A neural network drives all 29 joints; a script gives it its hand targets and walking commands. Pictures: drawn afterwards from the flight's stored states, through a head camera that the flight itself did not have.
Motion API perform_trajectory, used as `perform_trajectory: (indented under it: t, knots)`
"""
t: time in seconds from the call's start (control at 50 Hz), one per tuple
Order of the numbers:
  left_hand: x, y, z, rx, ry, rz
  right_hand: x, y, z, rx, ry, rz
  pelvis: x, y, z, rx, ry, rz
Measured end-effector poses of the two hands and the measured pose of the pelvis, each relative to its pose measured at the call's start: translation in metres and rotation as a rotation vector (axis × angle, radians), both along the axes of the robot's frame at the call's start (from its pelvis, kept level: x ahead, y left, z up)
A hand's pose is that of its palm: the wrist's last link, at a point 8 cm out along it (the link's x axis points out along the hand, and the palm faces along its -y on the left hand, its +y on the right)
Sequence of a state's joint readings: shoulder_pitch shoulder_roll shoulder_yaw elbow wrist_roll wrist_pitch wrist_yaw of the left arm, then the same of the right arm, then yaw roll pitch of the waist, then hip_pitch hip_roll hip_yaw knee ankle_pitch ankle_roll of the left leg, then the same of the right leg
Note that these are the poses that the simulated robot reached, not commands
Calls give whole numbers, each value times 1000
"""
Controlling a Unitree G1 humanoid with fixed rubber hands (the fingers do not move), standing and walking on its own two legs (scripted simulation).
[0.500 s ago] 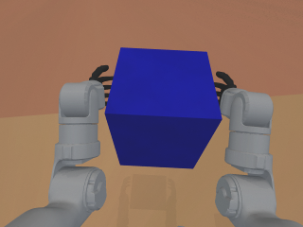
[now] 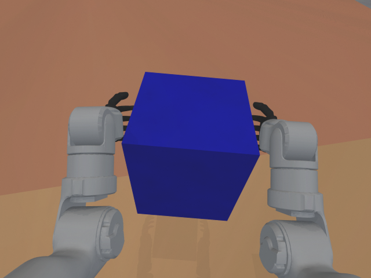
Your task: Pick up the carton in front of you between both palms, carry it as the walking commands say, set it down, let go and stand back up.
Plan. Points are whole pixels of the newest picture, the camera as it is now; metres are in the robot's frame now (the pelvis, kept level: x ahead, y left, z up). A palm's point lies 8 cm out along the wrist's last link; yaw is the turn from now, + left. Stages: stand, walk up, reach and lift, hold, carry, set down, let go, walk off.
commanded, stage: carry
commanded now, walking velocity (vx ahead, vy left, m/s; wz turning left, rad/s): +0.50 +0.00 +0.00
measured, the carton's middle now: (188, 150) +0.38 -0.02 +0.08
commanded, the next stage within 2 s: none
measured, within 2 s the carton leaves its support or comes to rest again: neither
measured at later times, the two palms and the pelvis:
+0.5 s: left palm (123, 32) +0.66 +0.14 +0.20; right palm (235, 28) +0.70 -0.16 +0.20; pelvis +0.30 -0.04 +0.05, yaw +1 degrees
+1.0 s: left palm out of the picture +1.02 +0.11 +0.26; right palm out of the picture +0.99 -0.19 +0.25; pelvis +0.63 -0.02 +0.08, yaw +0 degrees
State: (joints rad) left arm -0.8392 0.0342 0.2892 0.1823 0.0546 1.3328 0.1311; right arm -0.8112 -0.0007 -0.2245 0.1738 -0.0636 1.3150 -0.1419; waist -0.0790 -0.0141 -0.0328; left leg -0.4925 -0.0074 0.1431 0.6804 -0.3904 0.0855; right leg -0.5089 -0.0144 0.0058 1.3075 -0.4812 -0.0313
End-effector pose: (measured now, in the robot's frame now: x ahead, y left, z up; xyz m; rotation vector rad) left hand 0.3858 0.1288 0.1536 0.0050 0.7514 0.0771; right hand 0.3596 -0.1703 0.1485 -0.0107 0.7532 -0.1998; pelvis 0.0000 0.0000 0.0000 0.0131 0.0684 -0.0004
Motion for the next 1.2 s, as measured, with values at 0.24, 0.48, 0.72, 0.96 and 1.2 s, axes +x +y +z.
perform_trajectory:
  t: [0.24, 0.48, 0.72, 0.96, 1.2]
  knots:
    - [153, -18, 45, -11, -106, 28, 162, -18, 46, 35, -110, -7, 153, -21, 17, -27, 18, -1]
    - [264, 9, 44, 38, -17, 145, 324, 10, 51, 54, -17, 132, 293, -43, 46, -5, 10, 12]
    - [452, 12, 67, 1, -73, 54, 474, 11, 74, 9, -74, 44, 462, -9, 46, 26, 0, -1]
    - [604, -20, 93, -21, -66, -5, 600, -19, 95, 16, -69, -35, 597, -10, 85, -16, 16, -7]
    - [728, -3, 105, 42, -11, 118, 781, -3, 113, 46, -12, 113, 755, -46, 103, -11, 0, 9]
